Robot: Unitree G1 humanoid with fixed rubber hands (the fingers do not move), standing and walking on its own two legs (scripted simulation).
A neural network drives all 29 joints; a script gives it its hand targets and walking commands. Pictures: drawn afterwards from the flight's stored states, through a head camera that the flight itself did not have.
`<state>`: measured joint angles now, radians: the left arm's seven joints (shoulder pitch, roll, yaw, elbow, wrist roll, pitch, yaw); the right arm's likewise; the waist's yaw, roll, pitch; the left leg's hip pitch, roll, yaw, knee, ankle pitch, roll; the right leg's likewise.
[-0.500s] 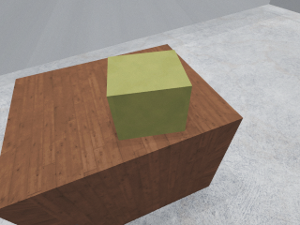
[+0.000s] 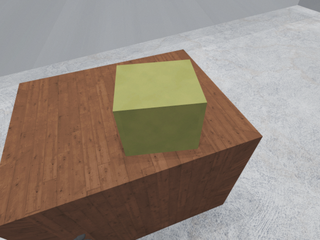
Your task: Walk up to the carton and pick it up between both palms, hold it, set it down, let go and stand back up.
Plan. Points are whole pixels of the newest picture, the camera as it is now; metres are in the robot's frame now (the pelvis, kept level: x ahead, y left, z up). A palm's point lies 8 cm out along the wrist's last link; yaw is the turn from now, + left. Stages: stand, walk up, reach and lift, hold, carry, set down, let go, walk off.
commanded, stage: walk up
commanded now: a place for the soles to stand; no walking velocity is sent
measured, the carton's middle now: (157, 107) +0.53 +0.04 +0.02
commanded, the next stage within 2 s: none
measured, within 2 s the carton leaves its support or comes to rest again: neither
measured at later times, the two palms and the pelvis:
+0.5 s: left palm out of the picture +0.08 +0.26 -0.11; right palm out of the picture +0.09 -0.26 -0.10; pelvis +0.00 -0.01 +0.00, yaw +4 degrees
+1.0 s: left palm out of the picture +0.00 +0.22 -0.13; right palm out of the picture +0.13 -0.27 -0.10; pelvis -0.01 -0.05 -0.01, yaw +11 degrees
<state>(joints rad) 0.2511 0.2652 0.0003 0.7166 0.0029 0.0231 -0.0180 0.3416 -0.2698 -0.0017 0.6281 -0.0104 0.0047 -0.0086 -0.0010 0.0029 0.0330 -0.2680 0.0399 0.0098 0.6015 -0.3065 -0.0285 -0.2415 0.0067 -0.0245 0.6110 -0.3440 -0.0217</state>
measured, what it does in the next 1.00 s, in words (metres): steps on the spot: left foot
